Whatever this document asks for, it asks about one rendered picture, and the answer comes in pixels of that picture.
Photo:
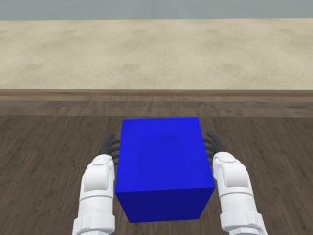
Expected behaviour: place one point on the left robot hand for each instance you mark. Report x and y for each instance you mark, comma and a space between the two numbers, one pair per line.
106, 147

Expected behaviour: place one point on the carton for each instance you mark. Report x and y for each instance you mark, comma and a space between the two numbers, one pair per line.
163, 171

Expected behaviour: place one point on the left robot forearm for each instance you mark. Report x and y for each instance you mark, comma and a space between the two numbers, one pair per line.
95, 214

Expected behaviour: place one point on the right robot hand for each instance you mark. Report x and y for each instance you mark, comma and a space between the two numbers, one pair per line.
216, 143

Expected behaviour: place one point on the right robot forearm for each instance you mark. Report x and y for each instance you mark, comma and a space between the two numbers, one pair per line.
239, 212

